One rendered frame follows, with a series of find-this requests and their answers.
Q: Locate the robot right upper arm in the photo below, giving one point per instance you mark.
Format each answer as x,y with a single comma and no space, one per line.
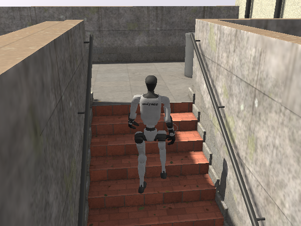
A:
167,109

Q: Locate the right robot hand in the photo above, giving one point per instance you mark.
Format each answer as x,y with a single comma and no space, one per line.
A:
170,138

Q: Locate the left robot hand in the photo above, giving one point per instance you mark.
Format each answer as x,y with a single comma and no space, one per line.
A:
135,123

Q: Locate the robot left upper arm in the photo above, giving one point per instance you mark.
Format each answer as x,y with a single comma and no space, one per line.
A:
134,105

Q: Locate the robot right thigh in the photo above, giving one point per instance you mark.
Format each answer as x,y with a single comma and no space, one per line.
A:
161,136

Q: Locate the right robot shin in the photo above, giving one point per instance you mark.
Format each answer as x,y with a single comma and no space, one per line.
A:
163,157

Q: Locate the left robot forearm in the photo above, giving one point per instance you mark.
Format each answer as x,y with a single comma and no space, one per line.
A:
130,121

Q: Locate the right robot forearm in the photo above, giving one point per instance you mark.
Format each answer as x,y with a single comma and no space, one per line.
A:
170,127

